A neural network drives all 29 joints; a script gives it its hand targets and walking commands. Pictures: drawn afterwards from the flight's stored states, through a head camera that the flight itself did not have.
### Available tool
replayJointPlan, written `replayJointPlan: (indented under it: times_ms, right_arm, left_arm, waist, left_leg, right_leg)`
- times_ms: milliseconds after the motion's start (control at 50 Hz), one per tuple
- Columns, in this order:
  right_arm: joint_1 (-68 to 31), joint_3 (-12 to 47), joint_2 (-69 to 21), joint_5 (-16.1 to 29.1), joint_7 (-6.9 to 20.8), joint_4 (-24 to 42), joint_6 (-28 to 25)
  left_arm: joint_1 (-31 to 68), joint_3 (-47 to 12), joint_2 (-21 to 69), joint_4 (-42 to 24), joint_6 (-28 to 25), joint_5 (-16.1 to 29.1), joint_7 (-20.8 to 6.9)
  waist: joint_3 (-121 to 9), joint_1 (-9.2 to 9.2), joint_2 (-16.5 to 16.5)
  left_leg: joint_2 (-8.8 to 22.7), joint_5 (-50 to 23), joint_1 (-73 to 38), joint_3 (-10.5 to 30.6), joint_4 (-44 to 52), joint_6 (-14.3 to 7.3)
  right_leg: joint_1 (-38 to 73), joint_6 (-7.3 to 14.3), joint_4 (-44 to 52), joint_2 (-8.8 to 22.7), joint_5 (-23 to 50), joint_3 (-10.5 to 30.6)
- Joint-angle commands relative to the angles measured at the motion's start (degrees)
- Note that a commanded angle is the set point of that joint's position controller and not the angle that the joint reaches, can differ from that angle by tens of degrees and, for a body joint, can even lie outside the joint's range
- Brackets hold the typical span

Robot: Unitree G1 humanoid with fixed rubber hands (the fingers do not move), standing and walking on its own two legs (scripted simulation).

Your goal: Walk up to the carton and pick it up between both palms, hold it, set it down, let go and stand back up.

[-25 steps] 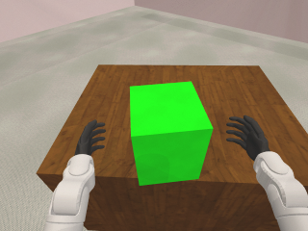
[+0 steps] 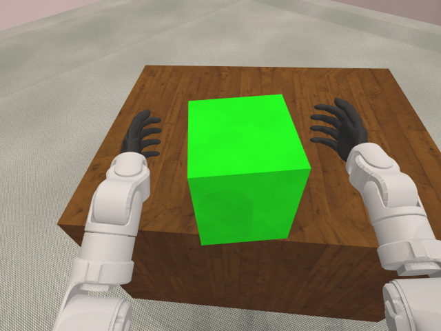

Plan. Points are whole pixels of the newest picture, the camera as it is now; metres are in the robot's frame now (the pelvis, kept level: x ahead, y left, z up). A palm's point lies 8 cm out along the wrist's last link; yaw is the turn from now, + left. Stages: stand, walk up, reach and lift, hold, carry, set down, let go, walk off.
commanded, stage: reach and lift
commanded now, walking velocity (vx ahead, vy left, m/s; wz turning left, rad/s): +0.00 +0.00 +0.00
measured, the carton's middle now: (240, 172) +0.45 +0.00 +0.02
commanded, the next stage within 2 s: none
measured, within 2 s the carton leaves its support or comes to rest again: neither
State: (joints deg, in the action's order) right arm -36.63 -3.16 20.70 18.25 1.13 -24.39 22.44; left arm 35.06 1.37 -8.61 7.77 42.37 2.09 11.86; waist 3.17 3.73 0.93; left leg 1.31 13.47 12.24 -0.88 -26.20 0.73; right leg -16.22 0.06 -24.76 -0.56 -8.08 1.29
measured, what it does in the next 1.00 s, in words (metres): stands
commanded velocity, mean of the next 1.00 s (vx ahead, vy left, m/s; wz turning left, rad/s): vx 0.00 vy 0.00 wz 0.00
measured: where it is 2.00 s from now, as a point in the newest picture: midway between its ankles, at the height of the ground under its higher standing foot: outside the picture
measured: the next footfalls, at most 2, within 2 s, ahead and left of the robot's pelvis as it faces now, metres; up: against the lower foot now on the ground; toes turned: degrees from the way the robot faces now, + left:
none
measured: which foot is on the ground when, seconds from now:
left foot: down 0.00-1.00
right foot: down 0.00-1.00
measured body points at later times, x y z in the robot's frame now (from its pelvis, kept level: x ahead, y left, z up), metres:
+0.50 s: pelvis +0.02 +0.00 +0.00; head +0.05 +0.00 +0.45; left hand +0.44 +0.19 +0.17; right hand +0.48 -0.16 +0.17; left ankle +0.01 +0.13 -0.74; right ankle +0.06 -0.12 -0.74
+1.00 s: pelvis +0.01 +0.00 +0.00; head +0.07 +0.00 +0.45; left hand +0.43 +0.21 +0.08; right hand +0.48 -0.18 +0.10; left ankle +0.01 +0.13 -0.74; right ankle +0.06 -0.12 -0.74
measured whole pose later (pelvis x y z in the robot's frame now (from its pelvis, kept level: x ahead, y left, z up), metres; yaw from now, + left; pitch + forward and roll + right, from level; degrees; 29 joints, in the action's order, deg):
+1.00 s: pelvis +0.01 +0.00 +0.00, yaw +0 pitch +9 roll +0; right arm -50.0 1.3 21.9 17.0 2.3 -58.9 1.7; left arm 42.3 2.9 -8.6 47.5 6.0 2.1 9.3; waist -2.5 5.8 0.5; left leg 1.3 13.3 21.6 -0.9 -26.2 0.9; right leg -25.4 0.0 -24.3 -0.6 -7.7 1.3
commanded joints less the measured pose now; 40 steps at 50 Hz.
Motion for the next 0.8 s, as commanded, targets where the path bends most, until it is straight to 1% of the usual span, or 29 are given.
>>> replayJointPlan:
  times_ms: [0,20,60,80,100,120,140,160,180,200,220,260,340,360,400,420,440,460,480,500,520,560,580,600,660,700,740,760,780]
  right_arm:
    - [-34.7,-2.1,18.0,1.3,-0.8,1.7,-2.5]
    - [-36.7,-2.4,18.2,1.2,-0.8,0.4,-2.3]
    - [-36.7,-1.6,18.0,2.6,-1.0,5.0,-3.0]
    - [-35.5,-1.7,17.8,2.7,-1.3,3.9,-3.2]
    - [-36.9,-1.4,18.1,3.2,-1.2,1.3,-3.1]
    - [-38.9,-2.0,18.9,2.6,-1.4,0.5,-3.1]
    - [-40.1,-1.9,19.6,2.5,-1.3,-0.5,-2.8]
    - [-41.5,-1.8,19.1,2.8,-1.4,-1.7,-2.8]
    - [-41.4,-1.2,19.0,3.4,-1.4,-1.7,-3.0]
    - [-42.5,-0.3,19.2,4.1,-1.4,-0.6,-3.0]
    - [-41.6,-0.6,19.4,4.2,-1.4,-2.0,-3.1]
    - [-44.2,-0.7,19.7,4.7,-1.5,-2.2,-3.3]
    - [-44.4,0.2,19.1,4.8,-1.5,-7.0,-3.4]
    - [-46.0,0.1,19.8,4.8,-1.4,-6.7,-3.5]
    - [-47.4,0.9,18.9,4.4,-1.3,-10.4,-3.6]
    - [-47.0,0.9,18.5,4.3,-1.4,-11.4,-3.6]
    - [-45.9,1.1,17.8,3.9,-1.2,-12.6,-3.9]
    - [-45.1,0.5,18.1,4.1,-1.3,-10.7,-4.8]
    - [-44.3,0.9,17.6,4.2,-1.3,-12.1,-5.3]
    - [-43.0,0.4,16.6,3.1,-1.5,-14.3,-5.7]
    - [-42.5,0.9,15.9,3.0,-1.5,-14.0,-6.5]
    - [-42.1,1.4,14.3,2.5,-1.3,-17.6,-7.5]
    - [-41.1,1.7,14.1,2.5,-1.2,-17.6,-8.3]
    - [-40.5,2.0,13.6,2.0,-1.3,-15.7,-9.1]
    - [-39.7,1.8,12.1,1.4,-1.1,-14.9,-11.9]
    - [-37.7,1.7,11.2,0.5,-1.2,-18.0,-13.3]
    - [-36.6,2.1,9.6,-0.3,-0.6,-21.3,-14.4]
    - [-36.5,2.1,8.7,-0.8,-0.4,-24.8,-15.0]
    - [-35.4,2.1,8.2,-1.3,-0.2,-24.1,-16.2]
  left_arm:
    - [30.9,13.4,-13.5,-1.5,-2.1,7.0,0.7]
    - [32.2,12.8,-13.6,-0.4,-2.1,7.6,0.7]
    - [31.8,12.6,-14.0,-5.0,-2.8,8.3,1.0]
    - [30.9,12.0,-13.0,-6.3,-2.7,8.1,0.9]
    - [32.7,12.8,-13.4,-3.2,-2.5,7.6,0.7]
    - [34.7,12.6,-13.4,-2.5,-2.3,7.3,0.7]
    - [35.0,12.3,-13.8,-0.9,-2.0,7.6,0.5]
    - [37.2,12.4,-14.5,0.1,-2.2,7.2,0.8]
    - [36.6,12.7,-14.3,0.5,-2.2,7.0,0.9]
    - [36.9,12.4,-14.7,-1.4,-2.0,7.6,1.1]
    - [36.3,12.2,-14.0,-1.5,-2.1,7.0,1.1]
    - [39.7,12.4,-15.4,-2.0,-2.1,7.2,1.4]
    - [38.3,11.8,-13.9,3.4,-2.5,7.1,0.9]
    - [40.8,12.2,-15.4,2.9,-3.2,7.0,0.9]
    - [40.8,12.1,-14.9,9.4,-3.5,6.5,0.6]
    - [40.7,12.4,-15.1,10.2,-4.1,6.2,0.5]
    - [39.9,11.6,-14.3,10.5,-4.9,6.3,0.4]
    - [39.0,11.2,-14.1,7.6,-5.7,6.1,0.4]
    - [37.9,11.6,-13.3,8.5,-6.4,5.7,0.3]
    - [38.2,11.1,-12.4,10.7,-7.5,5.1,0.0]
    - [37.0,12.0,-12.7,11.6,-8.4,4.7,-0.4]
    - [37.3,11.7,-11.4,15.7,-10.7,4.3,-0.9]
    - [35.2,11.5,-10.5,16.4,-11.8,3.8,-1.1]
    - [34.9,11.9,-11.5,14.8,-12.8,3.6,-1.3]
    - [33.9,10.6,-9.7,16.2,-16.7,4.1,-1.8]
    - [32.6,10.5,-8.5,17.9,-19.2,3.6,-2.3]
    - [31.8,10.6,-7.6,21.3,-22.1,2.8,-2.7]
    - [32.8,9.7,-7.0,24.1,-24.0,2.9,-3.0]
    - [31.6,9.9,-6.4,22.2,-25.8,2.7,-3.0]
  waist:
    - [-30.1,1.22,-8.2]
    - [-30.1,0.89,-8.9]
    - [-37.1,1.28,-7.3]
    - [-38.2,0.52,-6.8]
    - [-36.4,0.92,-6.6]
    - [-36.2,0.36,-6.3]
    - [-34.6,0.5,-7.4]
    - [-35.0,0.73,-6.9]
    - [-36.2,1.46,-6.3]
    - [-37.9,1.32,-5.8]
    - [-38.2,1.41,-5.3]
    - [-39.8,0.6,-5.7]
    - [-38.5,0.86,-5.7]
    - [-40.0,1.07,-5.5]
    - [-36.7,1.31,-7.1]
    - [-36.4,1.36,-6.9]
    - [-36.1,1.22,-6.9]
    - [-39.8,0.96,-5.2]
    - [-40.1,1.13,-5.6]
    - [-39.3,0.38,-6.2]
    - [-38.9,0.94,-6.1]
    - [-36.6,1.1,-6.2]
    - [-36.3,1.73,-5.9]
    - [-37.9,1.79,-6.1]
    - [-40.3,1.37,-6.5]
    - [-39.8,1.12,-6.4]
    - [-37.7,2.05,-5.8]
    - [-37.1,1.47,-5.6]
    - [-37.7,2.08,-5.6]
  left_leg:
    - [-0.8,-8.4,7.0,-1.9,8.5,-1.1]
    - [-0.5,-7.4,7.0,-1.6,9.0,-1.1]
    - [-1.0,-12.6,5.7,-2.1,7.6,-0.8]
    - [-1.0,-15.2,4.4,-2.1,7.0,-0.1]
    - [-1.0,-14.5,5.1,-2.1,7.1,0.1]
    - [-0.9,-14.8,4.8,-1.9,7.2,0.3]
    - [-0.7,-13.2,5.8,-1.8,7.4,0.3]
    - [-0.8,-13.3,6.5,-1.9,7.4,0.1]
    - [-0.9,-14.6,5.8,-2.0,7.3,0.2]
    - [-1.0,-16.6,4.6,-1.9,6.9,0.6]
    - [-1.0,-18.0,4.2,-2.2,6.6,0.9]
    - [-0.9,-19.3,4.2,-1.7,5.8,1.3]
    - [-1.1,-20.4,4.6,-1.8,5.8,1.3]
    - [-0.9,-19.4,4.9,-1.6,6.1,1.3]
    - [-1.1,-17.5,6.7,-1.8,6.4,0.9]
    - [-1.1,-17.8,6.4,-1.7,6.3,1.1]
    - [-1.1,-18.0,5.8,-1.5,6.5,1.1]
    - [-1.1,-20.4,3.8,-1.6,5.9,1.6]
    - [-1.0,-22.5,3.4,-1.6,5.4,1.8]
    - [-1.0,-21.8,3.6,-1.5,5.3,1.9]
    - [-1.2,-22.0,3.7,-1.7,5.2,1.7]
    - [-1.4,-20.0,5.4,-1.4,5.9,1.4]
    - [-1.2,-20.0,4.5,-1.6,5.9,1.4]
    - [-1.3,-21.3,3.9,-1.6,5.6,1.5]
    - [-1.3,-22.1,4.1,-1.5,4.8,1.7]
    - [-1.3,-22.3,3.9,-1.2,4.7,1.8]
    - [-1.1,-21.1,3.7,-1.3,5.0,1.7]
    - [-1.2,-19.3,4.3,-1.4,4.9,1.6]
    - [-0.7,-19.9,3.0,-1.1,5.1,1.7]
  right_leg:
    - [21.8,0.3,3.1,-2.1,10.9,2.4]
    - [21.1,0.4,3.1,-2.2,9.8,1.9]
    - [24.0,0.4,1.9,-2.3,16.6,2.0]
    - [24.6,0.5,1.6,-2.7,19.7,1.4]
    - [24.1,0.4,1.8,-2.5,19.3,1.5]
    - [23.4,0.4,2.0,-2.7,19.2,1.2]
    - [22.5,0.4,2.2,-2.7,17.6,1.1]
    - [22.2,0.5,2.1,-2.5,17.9,1.2]
    - [22.8,0.5,2.2,-2.5,19.1,1.2]
    - [23.4,0.4,1.9,-2.6,21.7,0.9]
    - [23.5,0.5,1.6,-2.8,23.0,1.0]
    - [23.7,0.4,1.4,-3.1,24.7,0.6]
    - [23.6,0.4,1.6,-2.7,26.2,0.6]
    - [23.6,0.2,1.5,-2.5,25.8,0.8]
    - [23.2,0.1,2.3,-2.5,23.7,0.8]
    - [22.9,0.0,1.9,-2.3,24.3,1.0]
    - [23.0,0.1,2.2,-2.3,23.8,0.8]
    - [23.5,0.3,1.8,-2.8,26.1,0.1]
    - [23.4,0.2,1.6,-2.9,27.9,0.1]
    - [23.0,0.1,1.4,-2.9,28.9,0.1]
    - [23.1,0.0,1.2,-2.8,29.6,0.1]
    - [23.4,-0.1,1.6,-2.4,26.8,0.4]
    - [22.7,0.1,1.7,-2.7,25.6,0.0]
    - [23.4,0.0,1.4,-2.7,27.3,0.1]
    - [22.8,-0.1,1.0,-2.8,28.6,-0.5]
    - [22.0,-0.2,1.4,-2.6,27.1,-0.2]
    - [20.3,0.1,2.0,-2.6,23.7,-0.3]
    - [19.1,0.2,2.3,-2.4,21.5,-0.4]
    - [18.8,0.1,2.2,-2.4,21.1,-0.4]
